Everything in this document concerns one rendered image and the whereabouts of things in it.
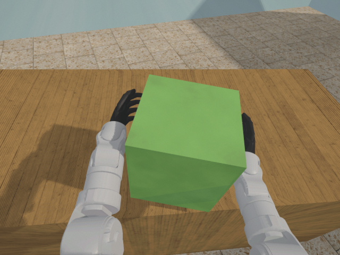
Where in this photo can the robot left upper arm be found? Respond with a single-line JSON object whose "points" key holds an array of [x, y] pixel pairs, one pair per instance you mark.
{"points": [[100, 235]]}

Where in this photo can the right robot hand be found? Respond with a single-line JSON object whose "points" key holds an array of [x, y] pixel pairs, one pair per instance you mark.
{"points": [[248, 133]]}

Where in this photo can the robot right forearm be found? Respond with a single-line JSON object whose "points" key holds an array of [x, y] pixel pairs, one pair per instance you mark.
{"points": [[262, 221]]}

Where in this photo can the robot right upper arm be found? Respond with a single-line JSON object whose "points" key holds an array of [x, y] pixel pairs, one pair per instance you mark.
{"points": [[264, 248]]}

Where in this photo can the pedestal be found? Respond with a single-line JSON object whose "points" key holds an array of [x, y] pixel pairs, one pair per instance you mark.
{"points": [[49, 119]]}

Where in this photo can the carton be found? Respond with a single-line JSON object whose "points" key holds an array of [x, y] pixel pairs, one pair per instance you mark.
{"points": [[185, 146]]}

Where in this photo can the left robot hand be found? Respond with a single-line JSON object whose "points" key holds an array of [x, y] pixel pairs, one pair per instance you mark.
{"points": [[122, 110]]}

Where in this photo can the robot left forearm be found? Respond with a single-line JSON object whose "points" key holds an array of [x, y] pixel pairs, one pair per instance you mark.
{"points": [[101, 192]]}

